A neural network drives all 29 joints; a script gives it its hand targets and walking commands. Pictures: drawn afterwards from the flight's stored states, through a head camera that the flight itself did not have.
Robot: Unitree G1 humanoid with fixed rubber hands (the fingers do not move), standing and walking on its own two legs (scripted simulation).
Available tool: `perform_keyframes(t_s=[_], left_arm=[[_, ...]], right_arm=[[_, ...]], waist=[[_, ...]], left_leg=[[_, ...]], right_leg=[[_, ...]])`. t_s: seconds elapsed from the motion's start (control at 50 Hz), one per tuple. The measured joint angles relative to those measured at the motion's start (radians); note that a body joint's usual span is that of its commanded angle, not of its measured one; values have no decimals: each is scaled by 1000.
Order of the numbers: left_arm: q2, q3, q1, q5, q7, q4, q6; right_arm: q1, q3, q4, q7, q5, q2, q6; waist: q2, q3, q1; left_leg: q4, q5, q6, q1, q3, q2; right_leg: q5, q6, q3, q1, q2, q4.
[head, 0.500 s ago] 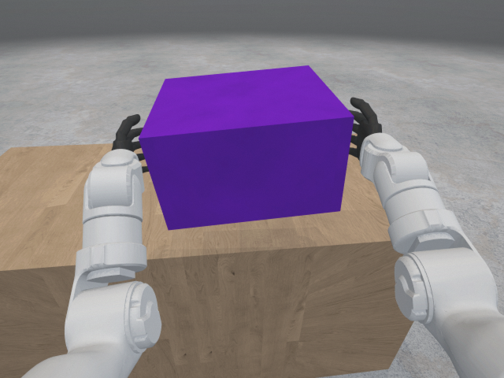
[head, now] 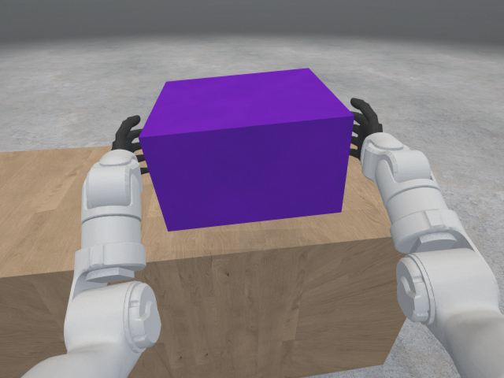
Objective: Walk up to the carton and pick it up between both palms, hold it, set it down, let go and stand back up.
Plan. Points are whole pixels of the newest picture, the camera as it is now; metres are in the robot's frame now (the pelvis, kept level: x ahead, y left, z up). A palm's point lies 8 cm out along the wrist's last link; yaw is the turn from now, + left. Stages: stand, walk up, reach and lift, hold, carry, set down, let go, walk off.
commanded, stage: hold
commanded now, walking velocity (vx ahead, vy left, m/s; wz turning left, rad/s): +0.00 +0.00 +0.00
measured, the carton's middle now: (245, 141) +0.46 +0.01 +0.22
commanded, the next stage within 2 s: none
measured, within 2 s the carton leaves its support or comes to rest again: neither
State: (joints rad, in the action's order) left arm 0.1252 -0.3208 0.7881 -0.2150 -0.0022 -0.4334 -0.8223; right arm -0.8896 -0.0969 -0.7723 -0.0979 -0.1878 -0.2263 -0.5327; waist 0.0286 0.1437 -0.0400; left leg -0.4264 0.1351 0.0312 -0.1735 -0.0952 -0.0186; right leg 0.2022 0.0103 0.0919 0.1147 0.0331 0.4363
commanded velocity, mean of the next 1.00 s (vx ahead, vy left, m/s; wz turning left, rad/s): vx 0.00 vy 0.00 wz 0.00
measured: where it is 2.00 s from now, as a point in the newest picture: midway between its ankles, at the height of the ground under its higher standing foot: outside the picture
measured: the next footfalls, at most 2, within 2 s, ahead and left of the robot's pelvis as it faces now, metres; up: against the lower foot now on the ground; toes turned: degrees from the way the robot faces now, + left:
none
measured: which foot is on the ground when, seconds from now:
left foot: down 0.00-1.00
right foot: down 0.00-1.00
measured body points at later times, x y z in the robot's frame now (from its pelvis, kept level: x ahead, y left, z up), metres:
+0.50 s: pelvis +0.00 +0.00 +0.00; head -0.11 +0.02 +0.44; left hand +0.37 +0.19 +0.25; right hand +0.37 -0.20 +0.26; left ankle +0.07 +0.10 -0.74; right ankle +0.03 -0.13 -0.74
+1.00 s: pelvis +0.00 +0.00 +0.00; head -0.11 +0.02 +0.44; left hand +0.36 +0.21 +0.25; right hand +0.38 -0.18 +0.26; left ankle +0.07 +0.10 -0.74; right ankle +0.03 -0.13 -0.74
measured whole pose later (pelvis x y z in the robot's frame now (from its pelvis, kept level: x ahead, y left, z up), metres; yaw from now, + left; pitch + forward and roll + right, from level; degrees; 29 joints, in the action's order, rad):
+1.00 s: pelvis +0.00 +0.00 +0.00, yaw +0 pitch -7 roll -1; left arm 0.13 -0.33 0.79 -0.21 0.01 -0.42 -0.83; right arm -0.88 -0.11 -0.74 -0.10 -0.20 -0.22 -0.56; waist 0.03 0.14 -0.04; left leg -0.43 0.14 0.03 -0.17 -0.10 -0.02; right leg 0.20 0.01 0.09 0.11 0.03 0.44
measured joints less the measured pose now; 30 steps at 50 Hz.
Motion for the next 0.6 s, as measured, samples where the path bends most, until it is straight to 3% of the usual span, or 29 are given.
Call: perform_keyframes(t_s=[0.18,0.48,0.6], left_arm=[[2,-3,0,0,1,5,-4],[3,-3,0,0,14,10,-4],[1,-3,0,0,14,10,-4]], right_arm=[[0,0,0,3,0,2,-4],[2,-12,6,-1,0,4,-9],[8,2,22,-5,-6,-3,-17]], waist=[[0,0,26],[0,0,-35],[0,0,-31]], left_leg=[[0,0,0,0,0,0],[0,0,0,0,0,0],[0,0,0,0,0,0]], right_leg=[[0,0,0,0,0,0],[0,0,0,0,0,0],[0,0,0,0,0,0]])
